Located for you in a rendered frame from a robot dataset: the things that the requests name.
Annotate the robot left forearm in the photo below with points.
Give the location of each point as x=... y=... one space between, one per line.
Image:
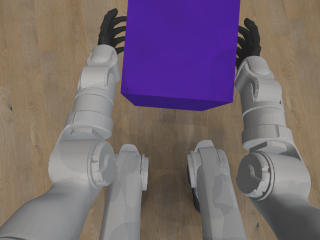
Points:
x=94 y=99

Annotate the carton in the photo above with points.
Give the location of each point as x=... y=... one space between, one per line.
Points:
x=180 y=54

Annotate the right robot upper arm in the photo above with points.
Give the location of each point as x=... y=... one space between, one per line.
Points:
x=279 y=186

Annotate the left robot hand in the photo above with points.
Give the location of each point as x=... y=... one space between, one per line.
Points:
x=108 y=32

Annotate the left robot upper arm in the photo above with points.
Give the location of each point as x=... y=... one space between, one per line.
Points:
x=78 y=170

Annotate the right robot hand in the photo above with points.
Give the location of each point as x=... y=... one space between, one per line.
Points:
x=251 y=45

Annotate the right robot shin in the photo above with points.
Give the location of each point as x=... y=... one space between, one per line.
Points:
x=221 y=155

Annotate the left robot thigh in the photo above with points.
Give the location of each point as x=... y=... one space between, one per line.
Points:
x=122 y=211

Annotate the robot right forearm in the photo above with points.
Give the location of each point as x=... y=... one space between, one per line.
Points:
x=262 y=110

